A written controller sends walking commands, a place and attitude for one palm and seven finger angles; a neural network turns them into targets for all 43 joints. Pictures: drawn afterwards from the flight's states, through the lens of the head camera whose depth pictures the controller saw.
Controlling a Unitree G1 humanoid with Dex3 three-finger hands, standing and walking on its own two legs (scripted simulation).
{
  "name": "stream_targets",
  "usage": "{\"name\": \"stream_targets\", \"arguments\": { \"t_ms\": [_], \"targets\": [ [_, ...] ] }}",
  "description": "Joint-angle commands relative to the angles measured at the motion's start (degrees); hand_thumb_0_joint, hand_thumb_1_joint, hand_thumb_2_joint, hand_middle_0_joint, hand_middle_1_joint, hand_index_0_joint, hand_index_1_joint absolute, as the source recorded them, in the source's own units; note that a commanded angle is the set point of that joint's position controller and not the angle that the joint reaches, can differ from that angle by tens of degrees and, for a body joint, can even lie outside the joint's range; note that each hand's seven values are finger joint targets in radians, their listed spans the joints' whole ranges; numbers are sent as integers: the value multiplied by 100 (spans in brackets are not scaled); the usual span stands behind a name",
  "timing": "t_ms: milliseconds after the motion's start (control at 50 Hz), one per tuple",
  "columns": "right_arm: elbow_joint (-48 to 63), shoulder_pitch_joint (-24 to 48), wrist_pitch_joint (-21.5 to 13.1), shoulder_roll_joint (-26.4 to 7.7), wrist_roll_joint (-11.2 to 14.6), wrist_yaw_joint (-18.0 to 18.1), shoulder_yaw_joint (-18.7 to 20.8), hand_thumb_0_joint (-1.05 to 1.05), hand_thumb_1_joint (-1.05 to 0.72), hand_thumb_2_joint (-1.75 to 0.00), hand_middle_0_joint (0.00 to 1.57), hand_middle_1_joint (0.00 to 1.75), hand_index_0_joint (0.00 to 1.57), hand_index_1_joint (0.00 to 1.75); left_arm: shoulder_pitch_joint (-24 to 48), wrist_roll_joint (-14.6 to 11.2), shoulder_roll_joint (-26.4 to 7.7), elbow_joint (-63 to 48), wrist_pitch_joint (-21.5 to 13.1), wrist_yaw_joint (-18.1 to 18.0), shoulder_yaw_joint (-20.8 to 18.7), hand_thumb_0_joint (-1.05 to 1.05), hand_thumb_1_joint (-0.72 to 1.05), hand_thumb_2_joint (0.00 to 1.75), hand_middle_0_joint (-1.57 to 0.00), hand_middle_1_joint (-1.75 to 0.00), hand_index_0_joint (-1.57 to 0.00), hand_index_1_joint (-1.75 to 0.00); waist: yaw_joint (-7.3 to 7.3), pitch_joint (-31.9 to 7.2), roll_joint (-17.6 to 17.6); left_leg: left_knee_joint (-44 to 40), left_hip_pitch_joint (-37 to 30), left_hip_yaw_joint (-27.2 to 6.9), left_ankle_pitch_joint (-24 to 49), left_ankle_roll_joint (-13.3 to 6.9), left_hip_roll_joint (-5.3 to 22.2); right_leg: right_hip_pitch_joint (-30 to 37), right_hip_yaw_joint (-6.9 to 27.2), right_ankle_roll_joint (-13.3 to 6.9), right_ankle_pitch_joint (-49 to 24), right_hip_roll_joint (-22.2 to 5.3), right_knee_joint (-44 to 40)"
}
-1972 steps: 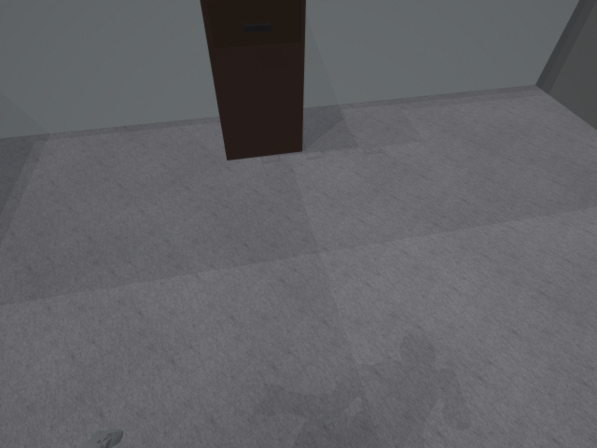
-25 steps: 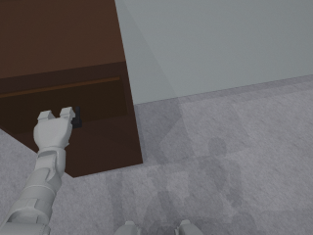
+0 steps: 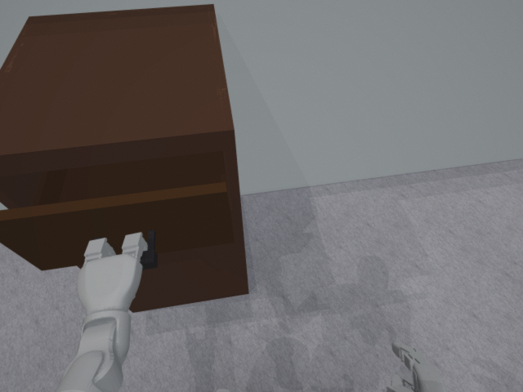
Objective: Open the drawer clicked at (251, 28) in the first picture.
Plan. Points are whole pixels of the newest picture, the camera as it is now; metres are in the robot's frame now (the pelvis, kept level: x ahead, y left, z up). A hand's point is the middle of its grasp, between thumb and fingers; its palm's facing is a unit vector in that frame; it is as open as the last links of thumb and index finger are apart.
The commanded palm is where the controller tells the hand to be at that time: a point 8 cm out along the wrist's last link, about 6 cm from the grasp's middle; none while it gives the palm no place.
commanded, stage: pull the drawer open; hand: left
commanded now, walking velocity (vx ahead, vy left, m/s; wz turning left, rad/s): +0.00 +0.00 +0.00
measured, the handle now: (123, 251) +0.34 +0.26 -0.03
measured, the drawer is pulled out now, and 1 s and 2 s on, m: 0.09 0.21 0.30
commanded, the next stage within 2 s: open the thumb to release the handle in 1.66 s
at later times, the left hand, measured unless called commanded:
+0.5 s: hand (123, 323) +0.23 +0.23 -0.05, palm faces -0.04 -0.04 -1.00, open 6.0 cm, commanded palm +0.19 +0.23 +0.00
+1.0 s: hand (119, 370) +0.17 +0.22 -0.05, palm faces -0.03 -0.06 -1.00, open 6.0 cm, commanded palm +0.12 +0.23 +0.00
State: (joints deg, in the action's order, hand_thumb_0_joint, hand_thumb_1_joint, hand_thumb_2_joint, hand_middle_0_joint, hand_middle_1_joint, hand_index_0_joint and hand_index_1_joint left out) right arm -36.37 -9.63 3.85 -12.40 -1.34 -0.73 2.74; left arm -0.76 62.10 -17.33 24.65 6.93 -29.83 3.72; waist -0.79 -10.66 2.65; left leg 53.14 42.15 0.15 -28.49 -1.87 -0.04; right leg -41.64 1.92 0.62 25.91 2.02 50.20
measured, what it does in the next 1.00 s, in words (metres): stands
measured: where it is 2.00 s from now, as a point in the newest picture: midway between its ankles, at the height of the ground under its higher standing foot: outside the picture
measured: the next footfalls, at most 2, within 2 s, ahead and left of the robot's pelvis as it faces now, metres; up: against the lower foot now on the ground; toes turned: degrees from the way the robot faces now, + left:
none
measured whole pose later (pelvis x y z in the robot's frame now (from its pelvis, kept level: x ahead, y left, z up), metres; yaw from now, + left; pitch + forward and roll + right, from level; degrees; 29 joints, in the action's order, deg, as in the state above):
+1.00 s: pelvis -0.02 -0.03 -0.01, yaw +0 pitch +15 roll +0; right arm -35.1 -6.2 3.2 -12.3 -2.1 0.0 2.5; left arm -23.4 63.1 -16.5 9.4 2.7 -33.9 3.2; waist 1.4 -10.4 1.6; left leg 56.9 42.3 0.5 -29.2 0.0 0.4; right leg -43.4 2.0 -1.1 28.1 2.5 57.0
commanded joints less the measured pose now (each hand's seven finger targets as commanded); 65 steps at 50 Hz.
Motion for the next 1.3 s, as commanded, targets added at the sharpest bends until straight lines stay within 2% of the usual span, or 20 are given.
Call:
{"name": "stream_targets", "arguments": {
  "t_ms": [0,100,160,200,220,400,460,580,620,660,680,700,760,920,1060,1120,1160,1220,1240,1280],
  "targets": [
    [639,4,-212,-819,-33,51,253,0,-90,-90,20,30,20,30,10,-27,-818,-1025,39,-312,-531,0,90,90,-40,-135,-40,-135,225,-1580,24,-471,-1555,-83,3834,172,62,783,-495,-294,-2973,153,-232],
    [673,113,-236,-781,-50,60,245,0,-90,-90,20,30,20,30,-49,38,-687,-1179,13,-358,-408,0,90,90,-40,-135,-40,-135,227,-1529,80,-469,-1526,-48,3483,157,23,726,-490,-314,-2765,151,-234],
    [681,163,-244,-778,-53,85,231,0,-90,-90,20,30,20,30,-154,57,-830,-1202,-13,-379,-563,0,90,90,-40,-135,-40,-135,287,-1506,6,-484,-1398,-41,3234,154,-9,783,-456,-326,-2680,148,-214],
    [674,207,-260,-784,-60,96,231,0,-90,-90,20,30,20,30,78,67,-721,-1335,-44,-390,-405,0,90,90,-40,-135,-40,-135,208,-1461,3,-472,-1352,-32,2970,139,-24,688,-449,-326,-2547,139,-229],
    [683,205,-278,-755,-49,97,241,0,-90,-90,20,30,20,30,-176,58,-717,-1262,-37,-392,-446,0,90,90,-40,-135,-40,-135,262,-1393,100,-502,-1344,-21,2886,142,-33,703,-457,-347,-2443,148,-233],
    [689,415,-347,-768,-39,176,200,0,-90,-90,20,30,20,30,-388,-5,-899,-1322,-117,-410,-636,0,90,90,-40,-135,-40,-135,295,-1221,-219,-473,-890,71,2050,84,-149,810,-282,-326,-2324,108,-283],
    [731,455,-380,-747,-41,167,214,0,-90,-90,20,30,20,30,-808,-26,-939,-1492,-159,-427,-728,0,90,90,-40,-135,-40,-135,406,-1396,-60,-458,-975,110,2169,88,-157,948,-235,-342,-2506,95,-244],
    [752,498,-410,-715,-30,163,230,0,-90,-90,20,30,20,30,-1584,-145,-978,-1510,-213,-444,-920,0,90,90,-40,-135,-40,-135,453,-1227,-329,-395,-710,125,2024,87,-196,1105,-115,-328,-2809,65,-229],
    [776,562,-412,-700,-25,161,228,0,-90,-90,20,30,20,30,-1792,-158,-964,-1570,-238,-460,-927,0,90,90,-40,-135,-40,-135,463,-1165,-309,-368,-655,143,1955,89,-220,1104,-50,-322,-2891,50,-235],
    [822,645,-400,-701,-37,149,217,0,-90,-90,20,30,20,30,-1965,-140,-1095,-1832,-298,-502,-1078,0,90,90,-40,-135,-40,-135,548,-1385,-168,-333,-681,159,2040,101,-235,1185,34,-328,-3072,28,-157],
    [833,612,-403,-666,-33,140,226,0,-90,-90,20,30,20,30,-2324,-152,-1001,-1758,-283,-526,-1050,0,90,90,-40,-135,-40,-135,558,-1247,-226,-338,-663,147,2045,112,-232,1167,-9,-341,-3044,43,-157],
    [844,705,-388,-705,-37,126,202,0,-90,-90,20,30,20,30,-2134,-153,-943,-1910,-280,-539,-921,0,90,90,-40,-135,-40,-135,489,-1181,-198,-323,-638,139,1967,106,-239,1044,0,-334,-2969,34,-166],
    [888,744,-378,-696,-57,102,209,0,-90,-90,20,30,20,30,-2322,-98,-1028,-2122,-293,-617,-1060,0,90,90,-40,-135,-40,-135,539,-1214,-135,-307,-704,110,1999,107,-212,948,-58,-353,-2743,59,-109],
    [982,856,-356,-652,-81,95,193,0,-90,-90,20,30,20,30,-2669,-37,-824,-2414,-246,-737,-884,0,90,90,-40,-135,-40,-135,505,-1008,-105,-247,-766,68,1891,109,-196,669,-98,-374,-2393,90,-67],
    [1099,976,-328,-605,-109,87,109,0,-90,-90,20,30,20,30,-3321,-68,-883,-2728,-304,-763,-938,0,90,90,-40,-135,-40,-135,655,-1185,-79,-219,-859,59,2100,124,-204,793,-50,-386,-2665,77,29],
    [1146,974,-328,-576,-106,64,102,0,-90,-90,20,30,20,30,-3469,-66,-681,-2771,-305,-723,-727,0,90,90,-40,-135,-40,-135,585,-911,-165,-236,-811,26,1967,107,-177,636,-143,-386,-2357,97,-14],
    [1166,1034,-322,-585,-127,69,82,0,-90,-90,20,30,20,30,-3554,-35,-858,-2865,-368,-741,-911,0,90,90,-40,-135,-40,-135,660,-937,-138,-223,-814,29,1977,114,-186,638,-62,-398,-2401,101,2],
    [1219,986,-334,-556,-135,34,72,0,-90,-90,20,30,20,30,-3830,-50,-662,-2931,-428,-695,-697,0,90,90,-40,-135,-40,-135,602,-859,-191,-167,-798,15,1989,99,-181,577,-87,-399,-2419,103,22],
    [1250,992,-328,-569,-133,39,71,0,-90,-90,20,30,20,30,-3878,-54,-793,-3040,-463,-697,-856,0,90,90,-40,-135,-40,-135,657,-926,-116,-205,-805,-8,2043,112,-172,623,-71,-418,-2412,110,34],
    [1272,1000,-338,-539,-149,20,63,0,-90,-90,20,30,20,30,-4025,-18,-708,-3055,-489,-708,-749,0,90,90,-40,-135,-40,-135,653,-851,-50,-164,-812,1,1943,109,-165,477,-93,-418,-2201,120,64]
  ]
}}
